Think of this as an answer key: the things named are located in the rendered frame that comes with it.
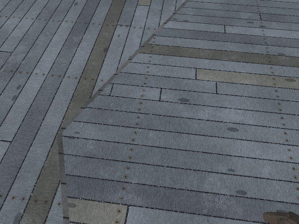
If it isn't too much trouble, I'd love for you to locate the right robot hand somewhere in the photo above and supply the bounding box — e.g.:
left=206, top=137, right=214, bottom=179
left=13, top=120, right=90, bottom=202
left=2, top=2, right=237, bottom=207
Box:
left=263, top=211, right=299, bottom=224

